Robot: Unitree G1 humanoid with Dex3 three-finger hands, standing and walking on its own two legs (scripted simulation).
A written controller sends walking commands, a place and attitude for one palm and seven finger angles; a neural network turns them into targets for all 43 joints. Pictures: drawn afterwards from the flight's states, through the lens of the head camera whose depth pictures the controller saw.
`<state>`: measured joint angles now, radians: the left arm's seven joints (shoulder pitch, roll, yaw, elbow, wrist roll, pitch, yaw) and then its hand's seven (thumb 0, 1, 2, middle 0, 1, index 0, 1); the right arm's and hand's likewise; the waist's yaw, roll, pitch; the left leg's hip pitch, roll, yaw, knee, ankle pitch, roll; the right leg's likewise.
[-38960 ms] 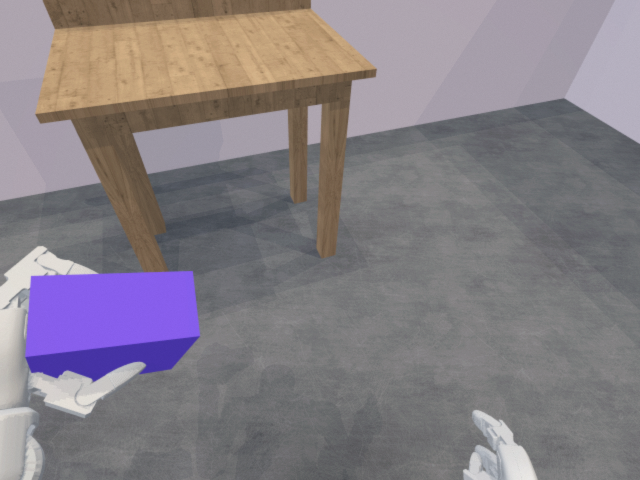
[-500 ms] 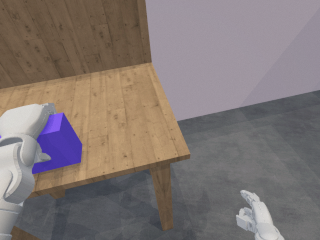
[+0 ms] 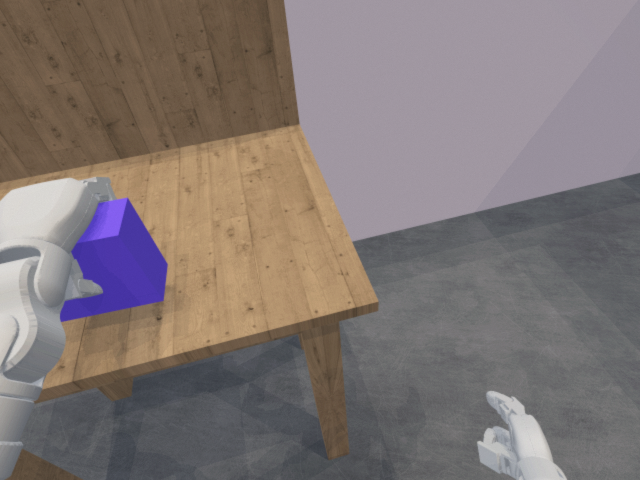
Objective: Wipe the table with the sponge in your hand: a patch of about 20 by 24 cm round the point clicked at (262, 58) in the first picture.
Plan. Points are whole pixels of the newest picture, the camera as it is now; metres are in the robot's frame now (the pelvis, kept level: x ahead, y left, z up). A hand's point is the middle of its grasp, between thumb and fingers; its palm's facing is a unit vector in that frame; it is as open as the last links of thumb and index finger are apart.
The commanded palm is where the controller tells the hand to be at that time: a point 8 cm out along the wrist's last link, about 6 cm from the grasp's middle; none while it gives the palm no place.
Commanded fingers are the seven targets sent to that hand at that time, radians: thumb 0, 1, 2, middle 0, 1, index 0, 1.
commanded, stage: lift the sponge slowly off the table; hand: left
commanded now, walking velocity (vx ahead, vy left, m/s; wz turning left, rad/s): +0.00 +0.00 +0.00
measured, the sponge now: (98, 273) +0.29 +0.33 +0.13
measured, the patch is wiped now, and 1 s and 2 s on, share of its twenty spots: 1.00 1.00 1.00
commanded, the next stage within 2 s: bring the sponge back beside the body in 0.56 s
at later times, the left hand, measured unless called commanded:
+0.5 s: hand (64, 218) +0.30 +0.33 +0.21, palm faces +0.10 +0.02 -1.00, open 10.4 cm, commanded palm +0.25 +0.34 +0.29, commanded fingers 0.00 0.10 1.30 -1.20 -1.60 -1.20 -1.60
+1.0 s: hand (56, 239) +0.27 +0.32 +0.21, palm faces +0.17 -0.02 -0.99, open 10.4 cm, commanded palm +0.22 +0.33 +0.28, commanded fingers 0.00 0.10 1.30 -1.20 -1.60 -1.20 -1.60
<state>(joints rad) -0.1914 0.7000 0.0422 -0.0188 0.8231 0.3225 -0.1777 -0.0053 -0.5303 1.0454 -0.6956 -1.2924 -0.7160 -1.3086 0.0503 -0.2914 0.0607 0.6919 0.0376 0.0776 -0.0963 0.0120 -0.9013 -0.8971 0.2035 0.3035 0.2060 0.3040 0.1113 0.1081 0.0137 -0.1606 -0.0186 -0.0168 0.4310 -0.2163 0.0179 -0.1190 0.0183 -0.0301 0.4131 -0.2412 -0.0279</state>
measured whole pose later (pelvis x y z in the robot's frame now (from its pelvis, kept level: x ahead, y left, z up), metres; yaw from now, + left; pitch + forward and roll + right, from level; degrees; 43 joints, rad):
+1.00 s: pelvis +0.00 +0.00 +0.00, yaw +0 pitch -3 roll +0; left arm -0.15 0.73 0.05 -0.20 0.77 0.45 -0.21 0.00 -0.53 1.05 -0.70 -1.29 -0.72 -1.31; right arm 0.01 -0.28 0.08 0.67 0.05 0.11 -0.07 0.01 -0.90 -0.90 0.20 0.30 0.21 0.30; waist 0.15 0.12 0.00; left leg -0.17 -0.02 -0.01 0.45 -0.23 0.02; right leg -0.13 0.01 -0.02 0.44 -0.26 -0.02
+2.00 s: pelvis -0.02 -0.01 +0.00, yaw -2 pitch -7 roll +0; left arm 0.16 0.65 0.05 -0.52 0.72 0.52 -0.11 -0.01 -0.53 1.04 -0.70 -1.29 -0.72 -1.31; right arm -0.02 -0.27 0.08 0.64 0.04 0.09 -0.09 0.01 -0.90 -0.90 0.20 0.30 0.21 0.30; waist 0.17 0.13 0.01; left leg -0.12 0.00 0.01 0.47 -0.22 0.00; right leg -0.10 0.04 -0.01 0.47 -0.25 -0.04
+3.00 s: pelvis -0.08 +0.01 -0.02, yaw -2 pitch +0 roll +0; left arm 0.40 0.47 0.45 -0.65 -0.06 -0.15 0.15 -0.01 -0.54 1.05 -0.70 -1.29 -0.72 -1.31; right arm 0.24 -0.22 0.00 0.61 0.01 0.02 -0.09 0.01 -0.90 -0.90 0.20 0.30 0.20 0.30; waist -0.02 -0.01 -0.04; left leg -0.39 0.00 0.01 0.66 -0.27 0.01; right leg -0.43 0.02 0.00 0.65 -0.24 0.00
